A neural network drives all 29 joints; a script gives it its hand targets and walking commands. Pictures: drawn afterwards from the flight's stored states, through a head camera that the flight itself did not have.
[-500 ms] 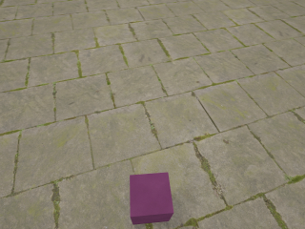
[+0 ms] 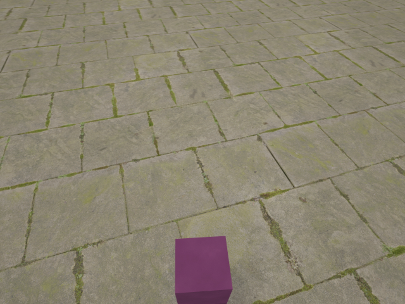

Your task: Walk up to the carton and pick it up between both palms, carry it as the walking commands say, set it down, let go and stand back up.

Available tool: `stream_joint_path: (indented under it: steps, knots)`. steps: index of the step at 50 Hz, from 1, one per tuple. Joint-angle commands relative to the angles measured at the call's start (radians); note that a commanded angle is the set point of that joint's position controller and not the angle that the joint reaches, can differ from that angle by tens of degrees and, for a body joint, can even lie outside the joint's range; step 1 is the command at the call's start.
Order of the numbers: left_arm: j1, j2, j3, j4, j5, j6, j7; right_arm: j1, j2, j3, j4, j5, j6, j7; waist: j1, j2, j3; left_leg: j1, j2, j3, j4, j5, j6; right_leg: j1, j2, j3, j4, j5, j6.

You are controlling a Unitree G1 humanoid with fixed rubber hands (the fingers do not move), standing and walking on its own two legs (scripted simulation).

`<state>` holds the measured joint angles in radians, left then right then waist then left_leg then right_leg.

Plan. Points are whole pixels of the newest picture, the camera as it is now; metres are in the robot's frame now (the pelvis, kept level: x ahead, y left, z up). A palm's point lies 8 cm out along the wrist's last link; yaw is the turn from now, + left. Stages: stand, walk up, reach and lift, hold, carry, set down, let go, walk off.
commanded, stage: walk up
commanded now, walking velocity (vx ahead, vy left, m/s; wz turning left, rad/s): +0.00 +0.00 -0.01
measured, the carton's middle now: (201, 272) +0.39 +0.01 -0.64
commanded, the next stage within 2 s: stand in 0.34 s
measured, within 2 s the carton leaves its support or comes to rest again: neither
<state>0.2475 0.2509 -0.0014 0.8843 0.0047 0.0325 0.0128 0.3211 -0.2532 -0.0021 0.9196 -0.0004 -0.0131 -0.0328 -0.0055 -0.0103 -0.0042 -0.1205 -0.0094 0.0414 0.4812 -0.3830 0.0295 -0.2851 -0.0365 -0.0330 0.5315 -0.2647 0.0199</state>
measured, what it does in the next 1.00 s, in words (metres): stands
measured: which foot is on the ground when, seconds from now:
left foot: down 0.00-1.00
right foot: down 0.00-1.00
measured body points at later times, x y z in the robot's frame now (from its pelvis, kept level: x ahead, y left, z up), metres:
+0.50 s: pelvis -0.02 -0.01 +0.00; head -0.02 -0.01 +0.45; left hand +0.06 +0.24 -0.13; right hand +0.02 -0.27 -0.14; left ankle -0.08 +0.10 -0.73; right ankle +0.01 -0.13 -0.73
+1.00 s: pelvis -0.03 +0.00 -0.01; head +0.02 +0.00 +0.44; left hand +0.13 +0.24 -0.12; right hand +0.14 -0.24 -0.12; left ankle -0.08 +0.10 -0.73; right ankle +0.01 -0.13 -0.73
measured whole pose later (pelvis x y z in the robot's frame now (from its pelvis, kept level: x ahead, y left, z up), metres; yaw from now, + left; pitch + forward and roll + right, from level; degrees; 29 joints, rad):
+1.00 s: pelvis -0.03 +0.00 -0.01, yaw +1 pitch +0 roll -1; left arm 0.07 0.22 0.00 0.66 0.00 0.27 -0.02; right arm 0.08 -0.25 0.00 0.61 0.00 0.31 0.02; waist -0.01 0.02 0.10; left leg -0.20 0.00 0.03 0.60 -0.41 0.02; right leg -0.33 -0.04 -0.04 0.59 -0.26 0.01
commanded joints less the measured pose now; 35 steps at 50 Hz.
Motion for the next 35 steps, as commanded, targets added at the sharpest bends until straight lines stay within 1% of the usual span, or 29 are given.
stream_joint_path:
  steps: [1,3,4,5,6,7,8,10,11,12,13,14,16,18,19,20,21,22,23,24,25,28,29,30,31,32,33,34,35]
  knots:
    - [0.029,0.075,0.043,0.012,0.015,0.004,0.012,0.051,-0.073,-0.018,-0.006,-0.013,0.007,-0.002,0.004,0.047,0.052,-0.111,0.126,-0.109,-0.162,0.288,0.010,0.131,-0.061,0.049,-0.101,0.198,-0.037]
    - [0.052,0.070,0.043,0.039,0.010,-0.008,0.012,0.032,-0.061,-0.020,-0.008,-0.010,0.006,0.000,0.012,0.025,0.013,-0.101,0.121,-0.112,-0.177,0.239,0.007,0.151,-0.061,0.038,-0.096,0.225,-0.032]
    - [0.053,0.066,0.040,0.021,0.013,-0.011,0.012,0.013,-0.066,-0.022,-0.019,-0.013,0.007,0.000,0.016,0.044,0.031,-0.142,0.124,-0.137,-0.188,0.192,0.021,0.154,-0.053,0.053,-0.110,0.176,-0.034]
    - [0.050,0.066,0.035,0.028,0.012,-0.013,0.012,0.004,-0.075,-0.023,-0.008,-0.013,0.006,0.002,0.012,0.060,0.058,-0.132,0.110,-0.119,-0.193,0.141,0.006,0.139,-0.054,0.063,-0.128,0.173,-0.027]
    - [0.077,0.089,0.036,0.041,0.015,-0.018,0.010,0.010,-0.057,-0.014,-0.008,-0.014,0.004,0.004,0.016,-0.012,0.067,-0.128,0.096,-0.110,-0.168,0.147,-0.002,0.115,-0.067,0.077,-0.143,0.143,-0.033]
    - [0.074,0.077,0.039,0.040,0.014,-0.020,0.009,0.043,-0.058,-0.010,0.011,-0.015,0.007,0.003,0.013,-0.049,0.079,-0.142,0.095,-0.109,-0.173,0.096,0.004,0.110,-0.055,0.079,-0.168,0.091,-0.031]
    - [0.066,0.077,0.035,0.034,0.014,-0.021,0.008,0.036,-0.075,-0.012,0.008,-0.021,0.008,0.005,0.011,0.018,0.097,-0.145,0.098,-0.113,-0.193,0.067,0.007,0.103,-0.055,0.092,-0.164,0.063,-0.036]
    - [0.040,0.093,0.043,0.028,0.017,-0.022,0.010,0.020,-0.076,-0.012,0.009,-0.017,0.008,0.008,0.006,-0.107,0.129,-0.142,0.093,-0.115,-0.170,0.049,0.009,0.061,-0.067,0.105,-0.199,0.002,-0.036]
    - [0.053,0.084,0.037,0.024,0.012,-0.030,0.013,0.029,-0.054,-0.007,0.011,-0.017,0.002,0.012,0.009,-0.034,0.070,-0.121,0.092,-0.122,-0.155,0.156,0.007,0.106,-0.067,0.116,-0.176,0.089,-0.045]
    - [0.061,0.064,0.038,0.030,0.009,-0.030,0.009,0.042,-0.047,-0.010,0.021,-0.018,-0.002,0.008,0.011,-0.013,0.083,-0.149,0.100,-0.117,-0.161,0.155,0.003,0.129,-0.076,0.096,-0.159,0.149,-0.040]
    - [0.085,0.098,0.043,0.035,0.011,-0.033,0.010,0.025,-0.063,-0.011,0.007,-0.018,-0.002,0.011,0.010,-0.071,0.022,-0.098,0.091,-0.103,-0.145,0.185,0.001,0.130,-0.070,0.085,-0.146,0.183,-0.039]
    - [0.050,0.092,0.031,0.027,0.007,-0.031,0.007,0.039,-0.062,-0.013,0.010,-0.016,-0.005,0.011,0.003,0.015,0.049,-0.110,0.087,-0.101,-0.154,0.194,-0.004,0.124,-0.075,0.113,-0.164,0.163,-0.043]
    - [0.047,0.095,0.041,0.009,0.010,-0.035,0.010,0.027,-0.080,-0.016,0.000,-0.015,-0.012,0.013,0.010,-0.048,0.007,-0.075,0.095,-0.109,-0.141,0.255,0.005,0.114,-0.076,0.101,-0.153,0.207,-0.042]
    - [0.065,0.065,0.036,0.008,0.007,-0.033,0.013,0.048,-0.076,-0.022,0.001,-0.009,-0.010,0.008,0.005,-0.010,0.018,-0.077,0.130,-0.134,-0.152,0.293,0.004,0.091,-0.066,0.070,-0.113,0.218,-0.033]
    - [0.063,0.076,0.036,0.017,0.008,-0.035,0.013,0.036,-0.081,-0.019,0.011,-0.007,-0.007,0.010,0.008,-0.017,0.024,-0.082,0.123,-0.120,-0.146,0.293,-0.001,0.095,-0.059,0.048,-0.104,0.218,-0.033]
    - [0.056,0.072,0.039,0.004,0.012,-0.028,0.015,0.034,-0.098,-0.029,0.013,-0.012,-0.004,0.007,0.007,0.036,0.043,-0.118,0.128,-0.133,-0.167,0.233,0.004,0.098,-0.052,0.048,-0.104,0.161,-0.024]
    - [0.047,0.050,0.029,0.000,0.010,-0.030,0.010,0.044,-0.081,-0.026,0.007,-0.012,-0.004,0.007,0.005,0.058,0.049,-0.121,0.133,-0.132,-0.171,0.269,0.011,0.111,-0.055,0.035,-0.096,0.179,-0.026]
    - [0.042,0.067,0.029,0.006,0.012,-0.030,0.012,0.044,-0.090,-0.029,0.008,-0.011,-0.005,0.010,0.004,0.012,0.064,-0.109,0.132,-0.131,-0.140,0.310,0.006,0.113,-0.056,0.029,-0.102,0.252,-0.016]
    - [0.070,0.088,0.035,0.015,0.011,-0.031,0.014,0.046,-0.095,-0.026,0.008,-0.007,-0.005,0.010,0.006,-0.006,0.014,-0.087,0.123,-0.121,-0.122,0.334,0.009,0.131,-0.066,0.041,-0.100,0.267,-0.021]
    - [0.064,0.077,0.030,0.016,0.011,-0.027,0.014,0.040,-0.083,-0.028,-0.003,-0.009,0.001,0.009,-0.004,0.020,0.028,-0.081,0.104,-0.096,-0.134,0.260,0.003,0.118,-0.070,0.058,-0.105,0.242,-0.033]
    - [0.056,0.081,0.038,0.004,0.005,-0.031,0.016,0.042,-0.090,-0.025,-0.005,-0.003,-0.002,0.008,0.000,-0.017,0.032,-0.089,0.105,-0.104,-0.127,0.315,-0.001,0.133,-0.067,0.061,-0.103,0.292,-0.029]
    - [0.057,0.060,0.034,0.012,0.008,-0.029,0.010,0.024,-0.067,-0.027,-0.015,-0.002,0.001,0.012,0.014,-0.011,0.008,-0.082,0.109,-0.097,-0.139,0.288,0.000,0.124,-0.070,0.062,-0.092,0.262,-0.039]
    - [0.088,0.059,0.032,0.017,0.010,-0.031,0.014,0.033,-0.066,-0.021,-0.007,-0.002,0.004,0.010,0.012,-0.053,-0.004,-0.054,0.110,-0.092,-0.119,0.304,-0.005,0.112,-0.068,0.061,-0.111,0.266,-0.032]
    - [0.051,0.059,0.028,0.003,0.010,-0.033,0.014,0.054,-0.066,-0.022,-0.011,-0.006,0.005,0.008,0.002,-0.022,0.017,-0.051,0.112,-0.098,-0.127,0.295,-0.002,0.092,-0.070,0.072,-0.104,0.271,-0.039]
    - [0.050,0.060,0.035,-0.004,0.008,-0.033,0.017,0.038,-0.071,-0.025,-0.016,-0.002,0.002,0.005,0.003,-0.031,-0.006,-0.063,0.115,-0.102,-0.130,0.298,0.003,0.103,-0.066,0.077,-0.093,0.280,-0.041]
    - [0.060,0.038,0.022,0.009,0.009,-0.034,0.012,0.044,-0.080,-0.024,-0.019,-0.002,0.004,0.005,0.004,-0.002,0.011,-0.054,0.107,-0.078,-0.133,0.306,0.001,0.088,-0.058,0.048,-0.109,0.269,-0.034]
    - [0.070,0.041,0.035,0.019,0.006,-0.036,0.015,0.053,-0.063,-0.024,-0.003,-0.006,0.003,0.004,0.005,-0.002,0.015,-0.067,0.119,-0.104,-0.137,0.275,0.000,0.093,-0.056,0.044,-0.096,0.237,-0.037]
    - [0.042,0.060,0.034,0.005,0.007,-0.033,0.015,0.072,-0.076,-0.024,0.000,-0.004,0.003,0.005,-0.004,0.006,0.033,-0.096,0.124,-0.104,-0.132,0.326,-0.001,0.101,-0.058,0.052,-0.085,0.265,-0.032]
    - [-0.309,0.049,0.038,-0.345,-0.038,0.008,-0.013,-0.279,-0.120,-0.025,-0.351,0.078,0.063,0.028,0.045,0.062,0.031,-0.478,0.062,-0.079,0.035,-0.020,-0.042,0.029,0.025,0.050,0.049,-0.032,-0.069]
